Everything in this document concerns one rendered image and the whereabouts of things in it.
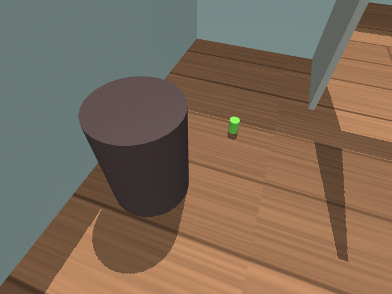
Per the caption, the can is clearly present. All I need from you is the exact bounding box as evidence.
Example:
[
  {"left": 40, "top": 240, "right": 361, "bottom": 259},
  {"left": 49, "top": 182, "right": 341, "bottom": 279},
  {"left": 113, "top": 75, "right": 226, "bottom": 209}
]
[{"left": 228, "top": 116, "right": 240, "bottom": 134}]

